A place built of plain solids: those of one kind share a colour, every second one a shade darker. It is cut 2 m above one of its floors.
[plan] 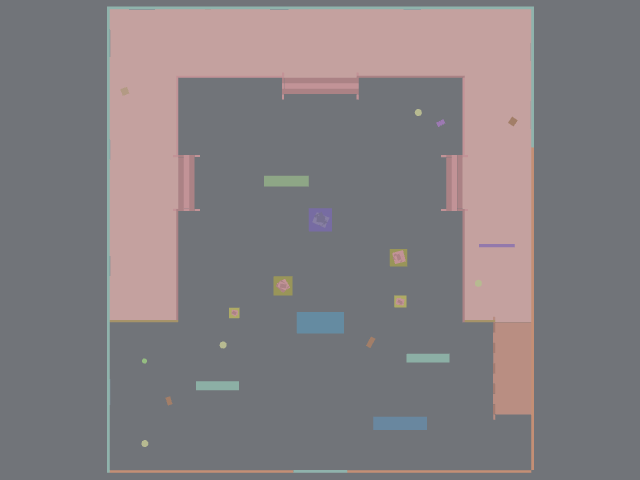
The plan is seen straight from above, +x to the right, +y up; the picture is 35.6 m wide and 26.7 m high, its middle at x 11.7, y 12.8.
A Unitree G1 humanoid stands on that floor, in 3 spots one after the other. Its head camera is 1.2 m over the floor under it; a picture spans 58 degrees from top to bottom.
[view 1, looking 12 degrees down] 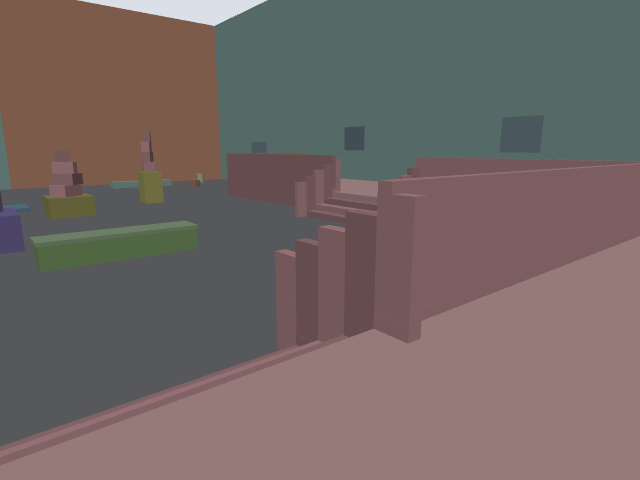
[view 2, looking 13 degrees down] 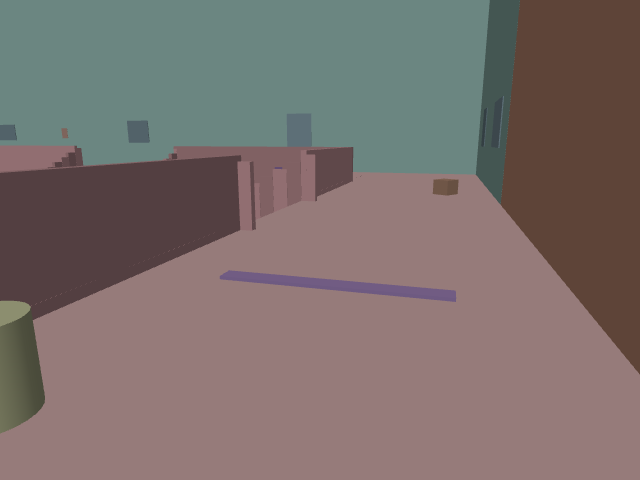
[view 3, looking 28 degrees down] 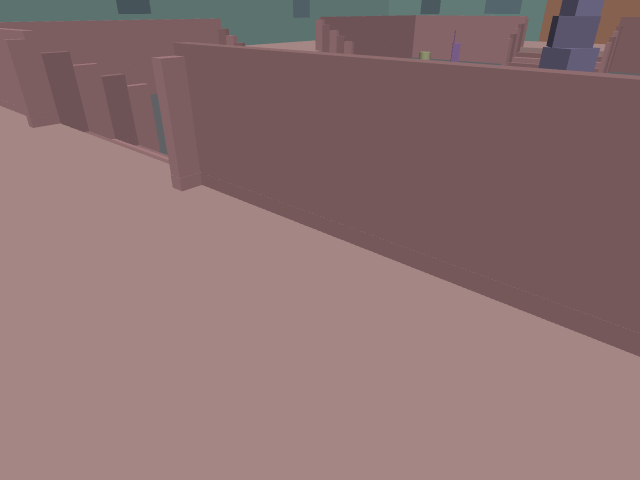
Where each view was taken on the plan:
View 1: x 11.72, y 23.73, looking -129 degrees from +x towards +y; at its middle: piece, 3.28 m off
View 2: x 22.40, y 9.13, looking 106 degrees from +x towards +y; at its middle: walk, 5.33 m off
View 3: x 1.91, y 11.64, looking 41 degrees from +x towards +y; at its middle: walk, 2.56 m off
